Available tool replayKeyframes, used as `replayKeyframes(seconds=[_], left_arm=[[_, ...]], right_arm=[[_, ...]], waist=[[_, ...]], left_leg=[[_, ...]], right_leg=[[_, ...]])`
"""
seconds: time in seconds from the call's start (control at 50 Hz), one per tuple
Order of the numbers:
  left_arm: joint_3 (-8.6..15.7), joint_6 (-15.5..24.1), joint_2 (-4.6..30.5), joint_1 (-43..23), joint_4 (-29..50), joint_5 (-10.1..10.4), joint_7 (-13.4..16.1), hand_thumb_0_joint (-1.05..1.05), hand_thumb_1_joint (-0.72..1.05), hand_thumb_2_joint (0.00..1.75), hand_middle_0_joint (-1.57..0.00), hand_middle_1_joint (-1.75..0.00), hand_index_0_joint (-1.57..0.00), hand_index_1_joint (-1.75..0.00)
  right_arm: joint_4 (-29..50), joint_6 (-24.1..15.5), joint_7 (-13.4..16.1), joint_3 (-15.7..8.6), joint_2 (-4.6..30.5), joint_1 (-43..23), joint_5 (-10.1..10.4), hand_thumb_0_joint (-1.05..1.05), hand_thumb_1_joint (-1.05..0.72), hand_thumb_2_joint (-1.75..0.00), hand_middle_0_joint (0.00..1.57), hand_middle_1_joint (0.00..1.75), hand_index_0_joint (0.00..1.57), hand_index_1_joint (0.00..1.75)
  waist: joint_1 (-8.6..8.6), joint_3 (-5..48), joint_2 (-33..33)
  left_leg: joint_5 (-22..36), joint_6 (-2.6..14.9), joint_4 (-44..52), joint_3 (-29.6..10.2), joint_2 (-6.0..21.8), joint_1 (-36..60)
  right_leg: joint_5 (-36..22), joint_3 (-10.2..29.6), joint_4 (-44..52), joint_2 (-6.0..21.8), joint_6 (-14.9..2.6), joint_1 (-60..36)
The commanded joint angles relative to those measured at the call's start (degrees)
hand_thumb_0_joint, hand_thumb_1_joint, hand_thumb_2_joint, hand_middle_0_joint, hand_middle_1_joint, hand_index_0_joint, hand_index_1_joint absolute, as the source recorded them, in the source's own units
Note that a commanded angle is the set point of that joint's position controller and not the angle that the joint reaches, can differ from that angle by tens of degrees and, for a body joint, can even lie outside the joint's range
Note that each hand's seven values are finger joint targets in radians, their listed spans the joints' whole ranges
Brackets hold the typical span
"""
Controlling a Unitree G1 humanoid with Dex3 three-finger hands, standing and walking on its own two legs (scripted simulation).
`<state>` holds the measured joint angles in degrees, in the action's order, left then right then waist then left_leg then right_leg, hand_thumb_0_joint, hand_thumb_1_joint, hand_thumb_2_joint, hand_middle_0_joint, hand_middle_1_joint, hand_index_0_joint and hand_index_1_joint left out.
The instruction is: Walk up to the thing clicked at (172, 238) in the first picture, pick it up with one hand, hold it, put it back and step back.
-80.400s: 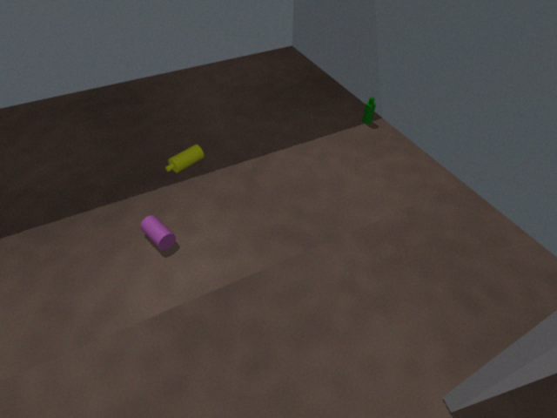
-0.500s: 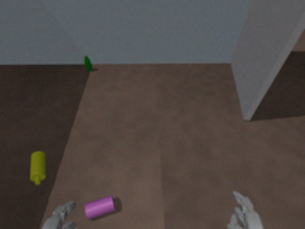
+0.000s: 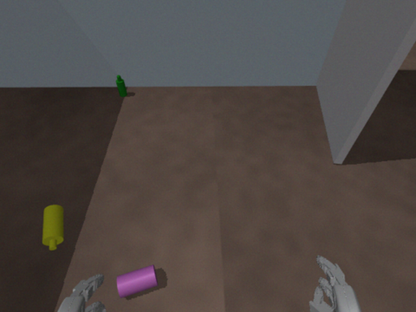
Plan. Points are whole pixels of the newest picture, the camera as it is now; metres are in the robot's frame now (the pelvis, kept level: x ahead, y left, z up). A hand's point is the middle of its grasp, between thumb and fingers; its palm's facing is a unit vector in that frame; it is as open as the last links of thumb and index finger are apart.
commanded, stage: home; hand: left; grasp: from above
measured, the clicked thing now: (137, 280) +0.42 +0.27 -0.67
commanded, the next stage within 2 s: stand in 0.76 s
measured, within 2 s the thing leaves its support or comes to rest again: neither
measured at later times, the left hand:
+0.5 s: hand out of the picture +0.17 +0.18 -0.05, palm faces +0.03 -0.98 -0.21, open 7.4 cm
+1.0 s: hand out of the picture +0.16 +0.21 -0.08, palm faces -0.01 -0.95 -0.32, open 7.4 cm
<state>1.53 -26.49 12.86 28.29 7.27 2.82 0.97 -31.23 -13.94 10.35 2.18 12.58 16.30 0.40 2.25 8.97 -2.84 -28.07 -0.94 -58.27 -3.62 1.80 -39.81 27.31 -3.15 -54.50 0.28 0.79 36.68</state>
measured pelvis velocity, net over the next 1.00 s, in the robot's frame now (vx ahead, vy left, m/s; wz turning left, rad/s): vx -0.01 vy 0.00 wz -0.01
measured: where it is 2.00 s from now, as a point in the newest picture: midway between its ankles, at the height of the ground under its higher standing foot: outside the picture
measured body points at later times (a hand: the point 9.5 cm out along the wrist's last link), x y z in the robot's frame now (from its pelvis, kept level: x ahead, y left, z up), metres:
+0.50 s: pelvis +0.00 +0.00 +0.00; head +0.02 +0.00 +0.45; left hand +0.16 +0.23 -0.03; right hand +0.16 -0.24 -0.06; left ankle +0.01 +0.12 -0.68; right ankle +0.00 -0.13 -0.68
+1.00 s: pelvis -0.01 +0.00 +0.02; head +0.02 +0.01 +0.46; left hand +0.16 +0.26 -0.06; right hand +0.14 -0.26 -0.09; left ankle +0.01 +0.12 -0.68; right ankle +0.00 -0.13 -0.68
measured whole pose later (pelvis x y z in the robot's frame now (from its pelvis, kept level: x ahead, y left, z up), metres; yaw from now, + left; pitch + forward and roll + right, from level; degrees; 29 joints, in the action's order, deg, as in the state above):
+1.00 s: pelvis -0.01 +0.00 +0.02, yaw +0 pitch +3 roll +0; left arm 0.4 -8.1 15.8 13.7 -22.9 -2.9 1.6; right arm -43.1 -4.2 2.6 0.7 15.4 9.9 -4.4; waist -1.0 0.0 0.5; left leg -24.6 -0.2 -50.8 -1.1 0.0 -29.3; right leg 25.4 -0.8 -50.6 2.1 0.9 28.2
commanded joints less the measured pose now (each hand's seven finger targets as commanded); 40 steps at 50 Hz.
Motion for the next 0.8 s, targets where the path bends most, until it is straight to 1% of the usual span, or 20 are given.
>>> replayKeyframes(seconds=[0.0,0.06,0.08,0.12,0.16,0.18,0.22,0.26,0.3,0.42,0.44,0.5,0.54,0.6,0.66,0.68,0.7,0.72,0.76,0.78], left_arm=[[3.67,2.80,5.95,-1.34,10.98,-0.29,0.31,0.00,0.90,0.90,-0.20,-0.30,-0.20,-0.30],[3.79,2.86,5.86,-1.11,10.77,-0.21,0.44,0.00,0.90,0.90,-0.20,-0.30,-0.20,-0.30],[3.75,2.95,5.79,-1.07,10.97,-0.23,0.43,0.00,0.90,0.90,-0.20,-0.30,-0.20,-0.30],[3.56,2.89,5.65,-1.31,10.59,-0.37,0.49,0.00,0.90,0.90,-0.20,-0.30,-0.20,-0.30],[3.80,3.05,5.88,-1.55,11.24,-0.27,0.47,0.00,0.90,0.90,-0.20,-0.30,-0.20,-0.30],[3.73,2.93,5.88,-1.23,10.57,-0.34,0.45,0.00,0.90,0.90,-0.20,-0.30,-0.20,-0.30],[4.02,3.03,6.34,-1.51,11.75,-0.18,0.35,0.00,0.90,0.90,-0.20,-0.30,-0.20,-0.30],[3.35,2.85,5.88,-1.29,11.18,-0.13,0.25,0.00,0.90,0.90,-0.20,-0.30,-0.20,-0.30],[3.71,3.01,6.08,-0.95,11.76,-0.20,0.49,0.00,0.90,0.90,-0.20,-0.30,-0.20,-0.30],[3.65,2.84,5.97,-1.57,10.87,-0.25,0.54,0.00,0.90,0.90,-0.20,-0.30,-0.20,-0.30],[3.71,2.80,5.90,-0.97,11.17,-0.19,0.46,0.00,0.90,0.90,-0.20,-0.30,-0.20,-0.30],[3.57,2.86,5.99,-0.92,11.30,-0.29,0.53,0.00,0.90,0.90,-0.20,-0.30,-0.20,-0.30],[3.65,2.93,6.18,-0.86,11.76,-0.21,0.38,0.00,0.90,0.90,-0.20,-0.30,-0.20,-0.30],[3.26,2.98,5.78,-0.98,11.51,-0.26,0.48,0.00,0.90,0.90,-0.20,-0.30,-0.20,-0.30],[3.73,3.08,6.04,-0.80,11.52,-0.07,0.50,0.00,0.90,0.90,-0.20,-0.30,-0.20,-0.30],[3.80,2.90,6.21,-0.67,10.12,-0.18,0.50,0.00,0.90,0.90,-0.20,-0.30,-0.20,-0.30],[2.93,3.01,5.52,-1.53,11.31,-0.13,0.39,0.00,0.90,0.90,-0.20,-0.30,-0.20,-0.30],[3.64,3.06,5.89,-1.37,10.86,-0.18,0.47,0.00,0.90,0.90,-0.20,-0.30,-0.20,-0.30],[3.93,2.77,6.60,-0.67,11.09,-0.10,0.40,0.00,0.90,0.90,-0.20,-0.30,-0.20,-0.30],[3.18,3.00,6.02,-1.87,12.85,-0.03,0.33,0.00,0.90,0.90,-0.20,-0.30,-0.20,-0.30]], right_arm=[[9.03,-3.51,0.99,-3.14,6.78,-4.06,0.00,0.00,-0.90,-0.90,0.20,0.30,0.20,0.30],[8.80,-3.46,1.04,-3.16,6.70,-4.22,-0.06,0.00,-0.90,-0.90,0.20,0.30,0.20,0.30],[9.09,-3.43,1.00,-3.28,6.75,-4.03,-0.06,0.00,-0.90,-0.90,0.20,0.30,0.20,0.30],[9.23,-3.38,0.98,-3.11,6.68,-4.23,0.00,0.00,-0.90,-0.90,0.20,0.30,0.20,0.30],[9.25,-3.46,1.00,-3.28,6.77,-4.32,-0.04,0.00,-0.90,-0.90,0.20,0.30,0.20,0.30],[9.11,-3.43,0.98,-3.13,6.63,-4.42,-0.02,0.00,-0.90,-0.90,0.20,0.30,0.20,0.30],[9.44,-3.47,1.00,-3.30,6.79,-4.30,0.06,0.00,-0.90,-0.90,0.20,0.30,0.20,0.30],[9.26,-3.38,1.02,-3.18,6.87,-4.15,0.07,0.00,-0.90,-0.90,0.20,0.30,0.20,0.30],[9.29,-3.33,1.05,-3.26,6.70,-3.95,0.09,0.00,-0.90,-0.90,0.20,0.30,0.20,0.30],[9.27,-3.26,0.98,-3.26,6.88,-4.34,0.12,0.00,-0.90,-0.90,0.20,0.30,0.20,0.30],[9.36,-3.27,0.93,-3.37,6.81,-4.05,0.16,0.00,-0.90,-0.90,0.20,0.30,0.20,0.30],[9.22,-3.16,0.91,-3.29,6.85,-4.35,0.14,0.00,-0.90,-0.90,0.20,0.30,0.20,0.30],[9.15,-3.20,0.76,-3.54,7.11,-3.93,0.09,0.00,-0.90,-0.90,0.20,0.30,0.20,0.30],[9.50,-3.02,0.75,-3.43,6.94,-4.21,0.23,0.00,-0.90,-0.90,0.20,0.30,0.20,0.30],[9.55,-3.07,0.70,-3.43,6.84,-4.02,0.06,0.00,-0.90,-0.90,0.20,0.30,0.20,0.30],[9.36,-2.97,0.69,-3.42,7.02,-3.94,0.07,0.00,-0.90,-0.90,0.20,0.30,0.20,0.30],[9.85,-2.96,0.68,-3.24,6.74,-4.40,0.17,0.00,-0.90,-0.90,0.20,0.30,0.20,0.30],[9.93,-2.83,0.75,-3.37,6.76,-4.37,0.20,0.00,-0.90,-0.90,0.20,0.30,0.20,0.30],[9.43,-2.88,0.74,-3.63,7.26,-3.85,0.22,0.00,-0.90,-0.90,0.20,0.30,0.20,0.30],[9.70,-2.93,0.64,-3.46,7.08,-4.06,0.24,0.00,-0.90,-0.90,0.20,0.30,0.20,0.30]], waist=[[-0.01,5.01,0.72],[-0.22,4.64,-0.05],[0.13,5.10,0.34],[-0.14,3.49,0.43],[-0.13,4.75,0.25],[-0.43,3.22,0.13],[0.01,4.92,0.11],[0.24,4.11,0.13],[0.00,5.61,0.79],[0.05,3.31,0.52],[0.16,5.09,1.27],[-0.34,4.36,0.35],[-0.05,6.04,-0.90],[-0.25,4.56,-0.45],[-0.13,5.37,0.44],[0.10,4.35,0.20],[-0.13,3.17,0.00],[-0.01,3.36,1.00],[-0.04,4.96,-0.19],[0.08,4.88,-1.23]], left_leg=[[12.08,1.73,9.33,1.52,-1.79,5.89],[11.20,1.58,9.77,1.30,-1.71,5.66],[11.71,1.64,9.61,1.20,-1.75,5.88],[9.81,1.62,9.99,1.50,-1.76,4.72],[10.13,1.55,10.14,1.10,-1.71,5.17],[9.21,1.57,10.18,1.25,-1.73,4.34],[10.50,1.70,9.72,1.38,-1.77,5.59],[10.93,1.71,9.61,1.54,-1.75,5.66],[12.86,1.75,8.88,1.54,-1.84,5.89],[10.35,1.71,9.70,1.50,-1.69,4.81],[11.47,1.76,9.39,1.39,-1.67,5.81],[11.71,1.62,9.65,1.37,-1.60,5.42],[13.24,1.33,10.01,0.75,-1.36,6.79],[12.92,1.39,9.98,0.90,-1.36,5.92],[12.81,1.62,9.38,1.00,-1.61,5.70],[11.70,1.58,9.80,1.00,-1.56,5.37],[10.64,1.55,9.92,1.26,-1.61,4.61],[10.06,1.69,9.69,1.43,-1.66,4.56],[11.52,1.57,9.92,1.09,-1.50,5.85],[12.19,1.42,9.99,1.12,-1.40,6.31]], right_leg=[[-11.17,-0.50,9.26,-1.39,-0.58,-2.57],[-10.20,-0.88,9.17,-1.51,-0.65,-2.43],[-10.77,-0.80,9.07,-1.48,-0.61,-2.62],[-8.88,-0.75,9.35,-1.53,-0.73,-1.73],[-9.21,-0.90,9.05,-1.62,-0.68,-2.11],[-8.35,-1.00,9.37,-1.55,-0.74,-1.83],[-9.70,-0.66,9.33,-1.47,-0.61,-2.43],[-10.17,-0.58,9.37,-1.47,-0.54,-2.04],[-11.94,-0.56,9.22,-1.32,-0.51,-2.95],[-9.55,-0.78,9.56,-1.45,-0.65,-1.87],[-10.56,-0.68,9.32,-1.47,-0.63,-2.58],[-10.62,-0.82,9.13,-1.45,-0.80,-2.51],[-11.58,-1.05,8.11,-1.68,-0.98,-2.73],[-11.35,-1.14,8.37,-1.71,-0.95,-2.26],[-11.68,-1.01,8.65,-1.59,-0.72,-2.77],[-10.69,-1.03,8.62,-1.63,-0.75,-2.21],[-9.71,-0.97,9.08,-1.55,-0.78,-1.61],[-9.13,-0.83,9.55,-1.44,-0.68,-1.82],[-10.38,-0.82,8.67,-1.52,-0.83,-2.40],[-10.94,-0.89,8.50,-1.57,-0.87,-2.25]])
